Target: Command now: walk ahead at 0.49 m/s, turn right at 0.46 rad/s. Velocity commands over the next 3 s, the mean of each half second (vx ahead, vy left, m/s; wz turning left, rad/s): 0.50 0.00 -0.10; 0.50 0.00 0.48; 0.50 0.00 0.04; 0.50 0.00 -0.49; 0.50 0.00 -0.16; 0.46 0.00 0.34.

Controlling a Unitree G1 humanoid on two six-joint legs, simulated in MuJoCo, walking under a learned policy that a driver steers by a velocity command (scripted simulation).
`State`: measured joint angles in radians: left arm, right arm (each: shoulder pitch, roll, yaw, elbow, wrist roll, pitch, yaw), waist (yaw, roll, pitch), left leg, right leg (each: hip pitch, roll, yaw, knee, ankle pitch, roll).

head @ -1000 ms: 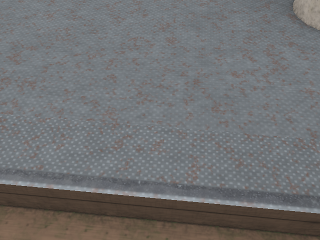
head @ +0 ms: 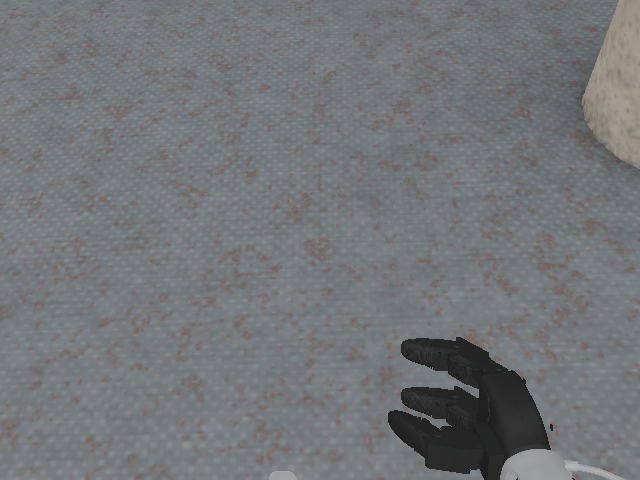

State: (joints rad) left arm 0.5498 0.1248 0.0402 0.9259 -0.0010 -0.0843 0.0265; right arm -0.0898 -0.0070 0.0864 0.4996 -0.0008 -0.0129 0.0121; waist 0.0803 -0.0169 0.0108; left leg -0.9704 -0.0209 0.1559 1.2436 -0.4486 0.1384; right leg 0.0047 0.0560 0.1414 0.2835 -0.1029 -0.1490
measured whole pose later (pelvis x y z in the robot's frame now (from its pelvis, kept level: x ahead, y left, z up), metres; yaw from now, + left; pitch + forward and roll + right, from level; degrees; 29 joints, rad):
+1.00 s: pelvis +0.62 +0.01 +0.11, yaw +16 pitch +2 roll -1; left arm 0.39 0.23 0.05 0.85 0.02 -0.06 0.02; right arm 0.14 -0.25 -0.06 0.66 -0.04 -0.03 0.03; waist 0.02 0.00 0.02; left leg -0.51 -0.07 0.09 0.68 -0.22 0.15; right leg -0.14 -0.08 -0.15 1.04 -0.48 0.02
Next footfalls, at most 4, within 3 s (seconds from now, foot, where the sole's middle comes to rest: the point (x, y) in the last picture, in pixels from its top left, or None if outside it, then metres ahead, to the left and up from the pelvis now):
0.46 right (458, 457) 0.44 -0.15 -0.63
0.94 left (334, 310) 0.73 0.09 -0.63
1.52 right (365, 181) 1.09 0.04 -0.63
2.04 left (301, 98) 1.40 0.22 -0.63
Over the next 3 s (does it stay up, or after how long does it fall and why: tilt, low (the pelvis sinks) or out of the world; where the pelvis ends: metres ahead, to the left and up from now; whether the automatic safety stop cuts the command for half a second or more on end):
stays up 1.72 0.09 0.13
